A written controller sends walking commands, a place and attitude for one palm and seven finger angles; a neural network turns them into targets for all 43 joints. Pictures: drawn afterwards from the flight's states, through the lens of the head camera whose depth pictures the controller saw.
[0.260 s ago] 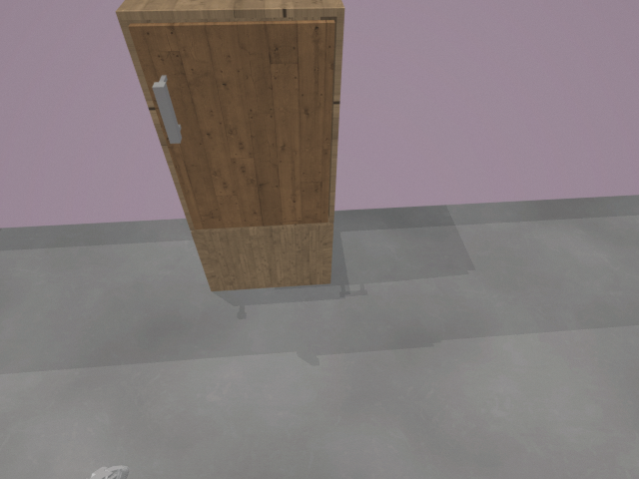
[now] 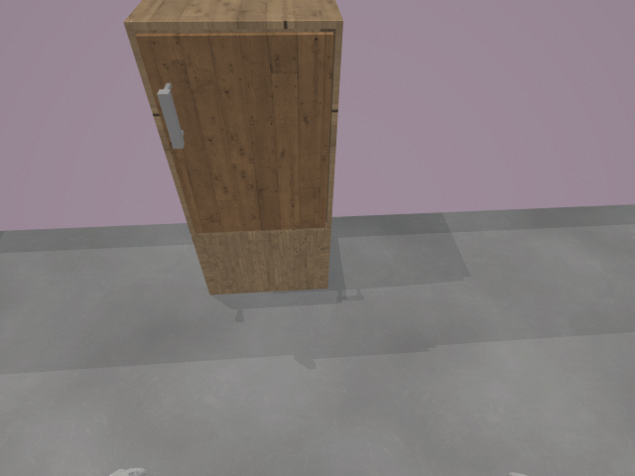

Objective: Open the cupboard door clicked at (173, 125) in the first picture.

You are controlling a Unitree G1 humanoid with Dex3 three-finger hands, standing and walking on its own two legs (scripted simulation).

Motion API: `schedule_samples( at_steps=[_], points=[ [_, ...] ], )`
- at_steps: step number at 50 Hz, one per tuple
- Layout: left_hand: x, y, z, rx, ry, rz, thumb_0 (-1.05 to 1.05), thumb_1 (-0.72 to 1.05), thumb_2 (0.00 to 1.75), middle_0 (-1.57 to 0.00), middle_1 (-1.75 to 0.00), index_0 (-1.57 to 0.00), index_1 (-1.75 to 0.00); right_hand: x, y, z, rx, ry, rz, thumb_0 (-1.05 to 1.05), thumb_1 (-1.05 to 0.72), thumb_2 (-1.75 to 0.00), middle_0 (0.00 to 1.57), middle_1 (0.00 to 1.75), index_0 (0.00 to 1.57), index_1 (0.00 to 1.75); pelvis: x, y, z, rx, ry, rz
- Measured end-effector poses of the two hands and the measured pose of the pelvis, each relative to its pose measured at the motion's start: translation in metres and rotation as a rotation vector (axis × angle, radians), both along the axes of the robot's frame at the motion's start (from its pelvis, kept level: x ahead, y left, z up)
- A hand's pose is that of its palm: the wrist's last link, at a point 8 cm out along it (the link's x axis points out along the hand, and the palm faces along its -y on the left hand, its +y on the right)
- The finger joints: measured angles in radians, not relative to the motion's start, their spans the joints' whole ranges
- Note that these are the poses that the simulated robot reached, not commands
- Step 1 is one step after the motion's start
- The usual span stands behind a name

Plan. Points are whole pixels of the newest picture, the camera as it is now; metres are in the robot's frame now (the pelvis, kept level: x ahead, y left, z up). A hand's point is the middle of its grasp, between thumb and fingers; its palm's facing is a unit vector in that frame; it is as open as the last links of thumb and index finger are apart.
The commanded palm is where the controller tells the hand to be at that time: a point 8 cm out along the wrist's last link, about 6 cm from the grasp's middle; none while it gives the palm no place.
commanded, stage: stand and wait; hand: left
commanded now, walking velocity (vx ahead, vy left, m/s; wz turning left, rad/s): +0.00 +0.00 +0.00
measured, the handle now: (173, 115) +0.86 +0.40 +0.02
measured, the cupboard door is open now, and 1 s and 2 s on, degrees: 0 0 0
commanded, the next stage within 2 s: look at it before walking up in 0.56 s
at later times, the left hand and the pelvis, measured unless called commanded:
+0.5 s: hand out of the picture +0.05 +0.24 -0.15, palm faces -0.02 -0.94 -0.34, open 7.4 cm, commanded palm none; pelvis -0.01 -0.01 +0.00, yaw +0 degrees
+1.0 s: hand out of the picture +0.07 +0.23 -0.15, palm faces -0.03 -0.94 -0.33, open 7.4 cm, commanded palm none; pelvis -0.01 -0.01 +0.00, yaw +0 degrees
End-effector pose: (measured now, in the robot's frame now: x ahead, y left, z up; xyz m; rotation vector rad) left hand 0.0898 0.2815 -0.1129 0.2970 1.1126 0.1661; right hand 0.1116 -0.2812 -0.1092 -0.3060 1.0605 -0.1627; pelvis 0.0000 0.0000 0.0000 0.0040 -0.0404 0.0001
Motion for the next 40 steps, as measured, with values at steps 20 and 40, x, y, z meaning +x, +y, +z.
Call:
schedule_samples(
  at_steps=[20, 40],
  points=[
    [-0.045, 0.005, -0.003, 0.022, 0.115, 0.033, 0.01, 0.9, 0.9, -0.2, -0.3, -0.2, -0.3, -0.065, -0.02, -0.009, -0.019, 0.165, -0.06, 0.01, -0.9, -0.9, 0.21, 0.3, 0.2, 0.3, -0.012, -0.007, 0.003, -0.001, -0.002, -0.001],
    [-0.031, -0.002, 0.0, 0.016, 0.086, 0.015, 0.01, 0.9, 0.9, -0.2, -0.3, -0.2, -0.3, -0.058, -0.019, -0.01, -0.004, 0.147, -0.052, 0.01, -0.9, -0.9, 0.21, 0.3, 0.2, 0.3, -0.012, -0.01, 0.004, 0.0, 0.007, -0.003]
  ],
)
